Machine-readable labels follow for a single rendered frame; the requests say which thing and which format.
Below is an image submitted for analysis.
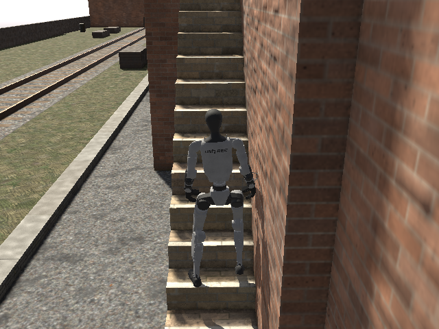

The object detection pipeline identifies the right robot forearm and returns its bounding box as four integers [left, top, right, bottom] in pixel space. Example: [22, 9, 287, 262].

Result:
[243, 165, 255, 188]

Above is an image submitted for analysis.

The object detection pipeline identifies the left robot hand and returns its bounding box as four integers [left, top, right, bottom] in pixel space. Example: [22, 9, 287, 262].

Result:
[185, 189, 201, 202]

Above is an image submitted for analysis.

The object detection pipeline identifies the robot right upper arm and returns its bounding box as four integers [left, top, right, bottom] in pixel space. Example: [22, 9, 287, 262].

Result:
[230, 138, 250, 175]

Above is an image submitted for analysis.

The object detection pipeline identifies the right robot hand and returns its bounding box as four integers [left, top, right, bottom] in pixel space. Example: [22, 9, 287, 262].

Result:
[241, 186, 256, 199]

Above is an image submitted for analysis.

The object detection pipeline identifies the robot left upper arm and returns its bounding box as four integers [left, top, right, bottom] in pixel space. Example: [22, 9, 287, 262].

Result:
[186, 140, 202, 179]

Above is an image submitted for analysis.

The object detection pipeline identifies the humanoid robot torso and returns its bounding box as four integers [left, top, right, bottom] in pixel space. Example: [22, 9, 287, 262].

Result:
[200, 135, 233, 206]

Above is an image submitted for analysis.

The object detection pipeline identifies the robot right shin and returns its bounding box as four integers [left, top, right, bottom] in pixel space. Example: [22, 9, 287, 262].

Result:
[234, 219, 244, 266]

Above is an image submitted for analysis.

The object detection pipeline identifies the left robot forearm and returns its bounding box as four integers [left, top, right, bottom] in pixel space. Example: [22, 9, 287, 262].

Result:
[184, 169, 194, 193]

